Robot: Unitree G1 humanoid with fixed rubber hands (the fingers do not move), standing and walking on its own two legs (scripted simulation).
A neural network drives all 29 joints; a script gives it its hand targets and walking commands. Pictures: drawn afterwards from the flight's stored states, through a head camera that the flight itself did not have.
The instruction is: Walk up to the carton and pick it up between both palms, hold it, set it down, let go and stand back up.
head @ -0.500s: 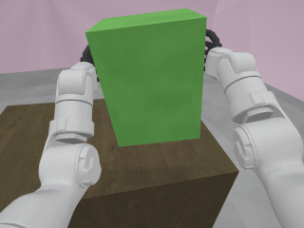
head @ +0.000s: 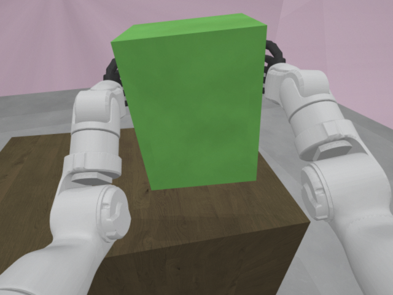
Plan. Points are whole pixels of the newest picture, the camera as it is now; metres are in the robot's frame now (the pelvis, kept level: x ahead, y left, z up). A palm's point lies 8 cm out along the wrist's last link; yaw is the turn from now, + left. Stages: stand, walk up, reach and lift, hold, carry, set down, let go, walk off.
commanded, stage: hold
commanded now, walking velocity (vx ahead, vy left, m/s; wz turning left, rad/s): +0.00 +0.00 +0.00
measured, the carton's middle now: (195, 103) +0.38 -0.01 +0.29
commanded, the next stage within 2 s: none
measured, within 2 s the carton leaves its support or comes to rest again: neither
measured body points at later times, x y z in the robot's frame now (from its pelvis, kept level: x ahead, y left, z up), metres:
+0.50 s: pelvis +0.00 +0.00 +0.00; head -0.09 +0.02 +0.44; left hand +0.40 +0.14 +0.31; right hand +0.39 -0.16 +0.34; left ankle +0.01 +0.12 -0.75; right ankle +0.01 -0.11 -0.75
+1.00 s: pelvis +0.00 +0.00 +0.00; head -0.09 +0.02 +0.44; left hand +0.40 +0.14 +0.31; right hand +0.39 -0.16 +0.34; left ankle +0.01 +0.12 -0.75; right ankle +0.01 -0.11 -0.75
